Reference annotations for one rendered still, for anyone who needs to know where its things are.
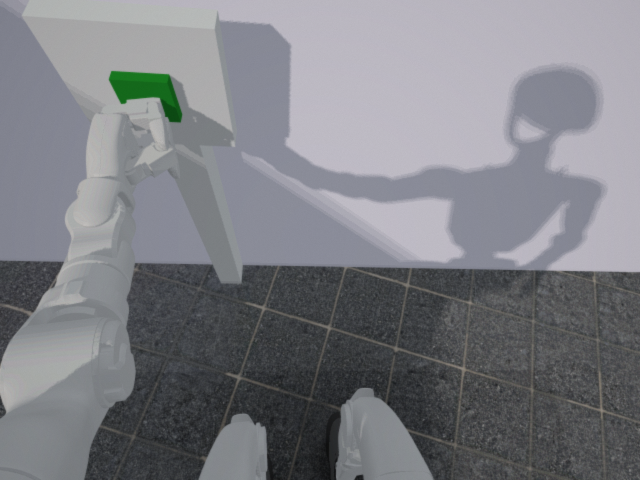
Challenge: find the robot thigh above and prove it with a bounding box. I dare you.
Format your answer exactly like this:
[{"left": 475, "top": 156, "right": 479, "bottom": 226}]
[
  {"left": 341, "top": 397, "right": 434, "bottom": 480},
  {"left": 198, "top": 421, "right": 267, "bottom": 480}
]

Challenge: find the robot left hand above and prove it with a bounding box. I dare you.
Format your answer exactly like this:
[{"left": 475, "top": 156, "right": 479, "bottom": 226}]
[{"left": 86, "top": 97, "right": 180, "bottom": 194}]

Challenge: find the robot right thigh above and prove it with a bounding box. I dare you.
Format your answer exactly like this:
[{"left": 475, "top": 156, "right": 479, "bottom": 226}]
[{"left": 341, "top": 397, "right": 434, "bottom": 480}]

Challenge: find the button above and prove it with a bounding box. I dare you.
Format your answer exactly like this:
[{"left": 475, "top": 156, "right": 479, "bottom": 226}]
[{"left": 109, "top": 71, "right": 182, "bottom": 122}]

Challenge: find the robot left forearm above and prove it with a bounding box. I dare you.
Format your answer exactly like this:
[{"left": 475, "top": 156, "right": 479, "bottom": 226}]
[{"left": 0, "top": 177, "right": 136, "bottom": 411}]

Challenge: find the panel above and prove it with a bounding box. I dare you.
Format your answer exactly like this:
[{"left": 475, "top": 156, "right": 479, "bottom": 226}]
[{"left": 22, "top": 0, "right": 243, "bottom": 284}]

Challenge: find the robot left thigh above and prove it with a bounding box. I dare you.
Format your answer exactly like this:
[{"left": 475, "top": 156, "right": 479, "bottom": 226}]
[{"left": 198, "top": 421, "right": 267, "bottom": 480}]

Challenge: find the left robot upper arm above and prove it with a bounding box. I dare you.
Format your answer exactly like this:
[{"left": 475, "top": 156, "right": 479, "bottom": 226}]
[{"left": 0, "top": 317, "right": 136, "bottom": 480}]

